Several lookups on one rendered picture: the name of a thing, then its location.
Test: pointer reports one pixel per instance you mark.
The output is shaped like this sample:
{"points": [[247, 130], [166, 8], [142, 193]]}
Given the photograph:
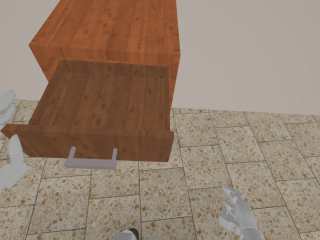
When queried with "cabinet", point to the cabinet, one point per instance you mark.
{"points": [[143, 32]]}

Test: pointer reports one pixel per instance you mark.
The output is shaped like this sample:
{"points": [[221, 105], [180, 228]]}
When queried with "drawer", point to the drawer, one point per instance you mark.
{"points": [[98, 107]]}

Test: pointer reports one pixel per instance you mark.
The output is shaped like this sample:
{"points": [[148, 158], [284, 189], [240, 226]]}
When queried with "handle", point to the handle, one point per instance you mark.
{"points": [[86, 163]]}

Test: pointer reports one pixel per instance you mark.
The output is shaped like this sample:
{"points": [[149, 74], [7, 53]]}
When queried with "robot left shin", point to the robot left shin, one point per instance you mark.
{"points": [[128, 231]]}

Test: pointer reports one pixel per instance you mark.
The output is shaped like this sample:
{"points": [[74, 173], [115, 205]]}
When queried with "robot right forearm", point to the robot right forearm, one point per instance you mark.
{"points": [[250, 234]]}

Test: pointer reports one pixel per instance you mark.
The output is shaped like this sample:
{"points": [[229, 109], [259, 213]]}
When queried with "robot left hand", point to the robot left hand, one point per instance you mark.
{"points": [[10, 174]]}

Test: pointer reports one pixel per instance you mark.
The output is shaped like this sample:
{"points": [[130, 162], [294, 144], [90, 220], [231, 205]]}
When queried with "left robot foot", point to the left robot foot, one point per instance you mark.
{"points": [[135, 232]]}

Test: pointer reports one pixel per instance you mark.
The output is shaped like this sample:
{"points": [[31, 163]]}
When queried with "robot right hand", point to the robot right hand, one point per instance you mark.
{"points": [[241, 215]]}

